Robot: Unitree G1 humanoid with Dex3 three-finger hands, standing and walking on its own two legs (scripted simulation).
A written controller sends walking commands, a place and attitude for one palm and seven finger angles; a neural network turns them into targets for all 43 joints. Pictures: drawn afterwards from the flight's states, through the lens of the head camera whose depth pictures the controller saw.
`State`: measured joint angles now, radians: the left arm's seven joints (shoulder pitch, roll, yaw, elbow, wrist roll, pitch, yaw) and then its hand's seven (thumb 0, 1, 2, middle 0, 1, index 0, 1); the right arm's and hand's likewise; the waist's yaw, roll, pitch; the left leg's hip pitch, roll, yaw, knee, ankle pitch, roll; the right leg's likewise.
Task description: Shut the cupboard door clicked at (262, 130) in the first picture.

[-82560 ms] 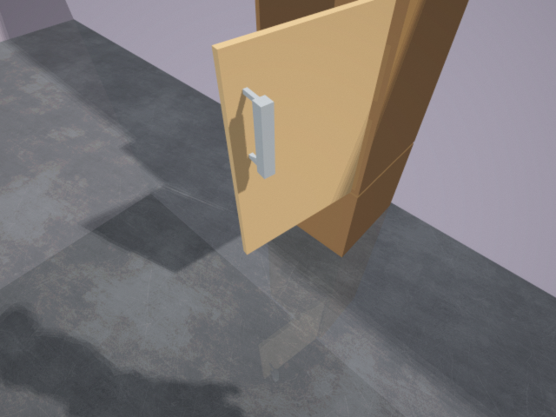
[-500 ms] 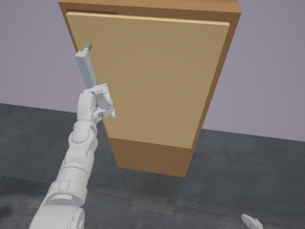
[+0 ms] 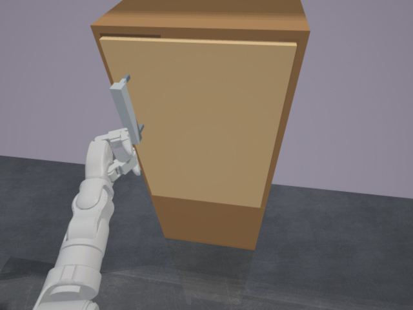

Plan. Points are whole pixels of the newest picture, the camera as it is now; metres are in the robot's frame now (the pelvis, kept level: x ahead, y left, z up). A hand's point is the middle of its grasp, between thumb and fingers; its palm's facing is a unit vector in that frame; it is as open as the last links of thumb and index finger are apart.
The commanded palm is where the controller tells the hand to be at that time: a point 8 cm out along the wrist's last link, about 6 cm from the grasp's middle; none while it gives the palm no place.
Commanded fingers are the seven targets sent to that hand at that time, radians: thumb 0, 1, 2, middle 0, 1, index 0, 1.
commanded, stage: draw the hand back to the body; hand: left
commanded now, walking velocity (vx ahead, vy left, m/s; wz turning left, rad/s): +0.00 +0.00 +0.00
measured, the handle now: (131, 110) +0.56 +0.21 +0.10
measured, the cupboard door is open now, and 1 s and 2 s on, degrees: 0 0 0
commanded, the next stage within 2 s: step back with the hand held close in 1.28 s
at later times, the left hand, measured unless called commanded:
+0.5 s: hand (67, 205) +0.25 +0.23 +0.15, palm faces +0.30 -0.92 -0.24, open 3.4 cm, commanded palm +0.21 +0.27 +0.17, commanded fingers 0.00 0.90 0.90 -0.72 -0.87 -0.72 -0.87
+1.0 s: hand out of the picture +0.18 +0.29 +0.18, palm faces +0.51 -0.76 -0.41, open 6.8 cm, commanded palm +0.14 +0.31 +0.20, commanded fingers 0.00 0.90 0.90 -0.20 -0.30 -0.20 -0.30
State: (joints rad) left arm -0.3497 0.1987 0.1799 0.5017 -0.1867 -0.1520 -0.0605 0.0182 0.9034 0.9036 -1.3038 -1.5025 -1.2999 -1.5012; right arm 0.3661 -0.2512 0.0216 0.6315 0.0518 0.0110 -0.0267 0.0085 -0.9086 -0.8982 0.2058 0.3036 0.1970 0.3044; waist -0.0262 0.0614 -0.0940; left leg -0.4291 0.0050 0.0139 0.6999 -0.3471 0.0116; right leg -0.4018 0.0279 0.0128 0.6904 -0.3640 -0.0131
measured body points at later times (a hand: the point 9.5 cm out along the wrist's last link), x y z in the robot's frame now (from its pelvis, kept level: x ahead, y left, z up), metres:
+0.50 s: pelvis +0.00 +0.01 +0.02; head -0.02 -0.01 +0.47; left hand +0.23 +0.28 +0.16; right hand +0.21 -0.19 -0.05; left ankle +0.01 +0.11 -0.72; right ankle -0.01 -0.11 -0.72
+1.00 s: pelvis +0.01 +0.01 +0.02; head -0.02 -0.02 +0.47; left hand +0.15 +0.32 +0.21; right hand +0.21 -0.21 -0.07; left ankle +0.01 +0.11 -0.72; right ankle -0.01 -0.11 -0.72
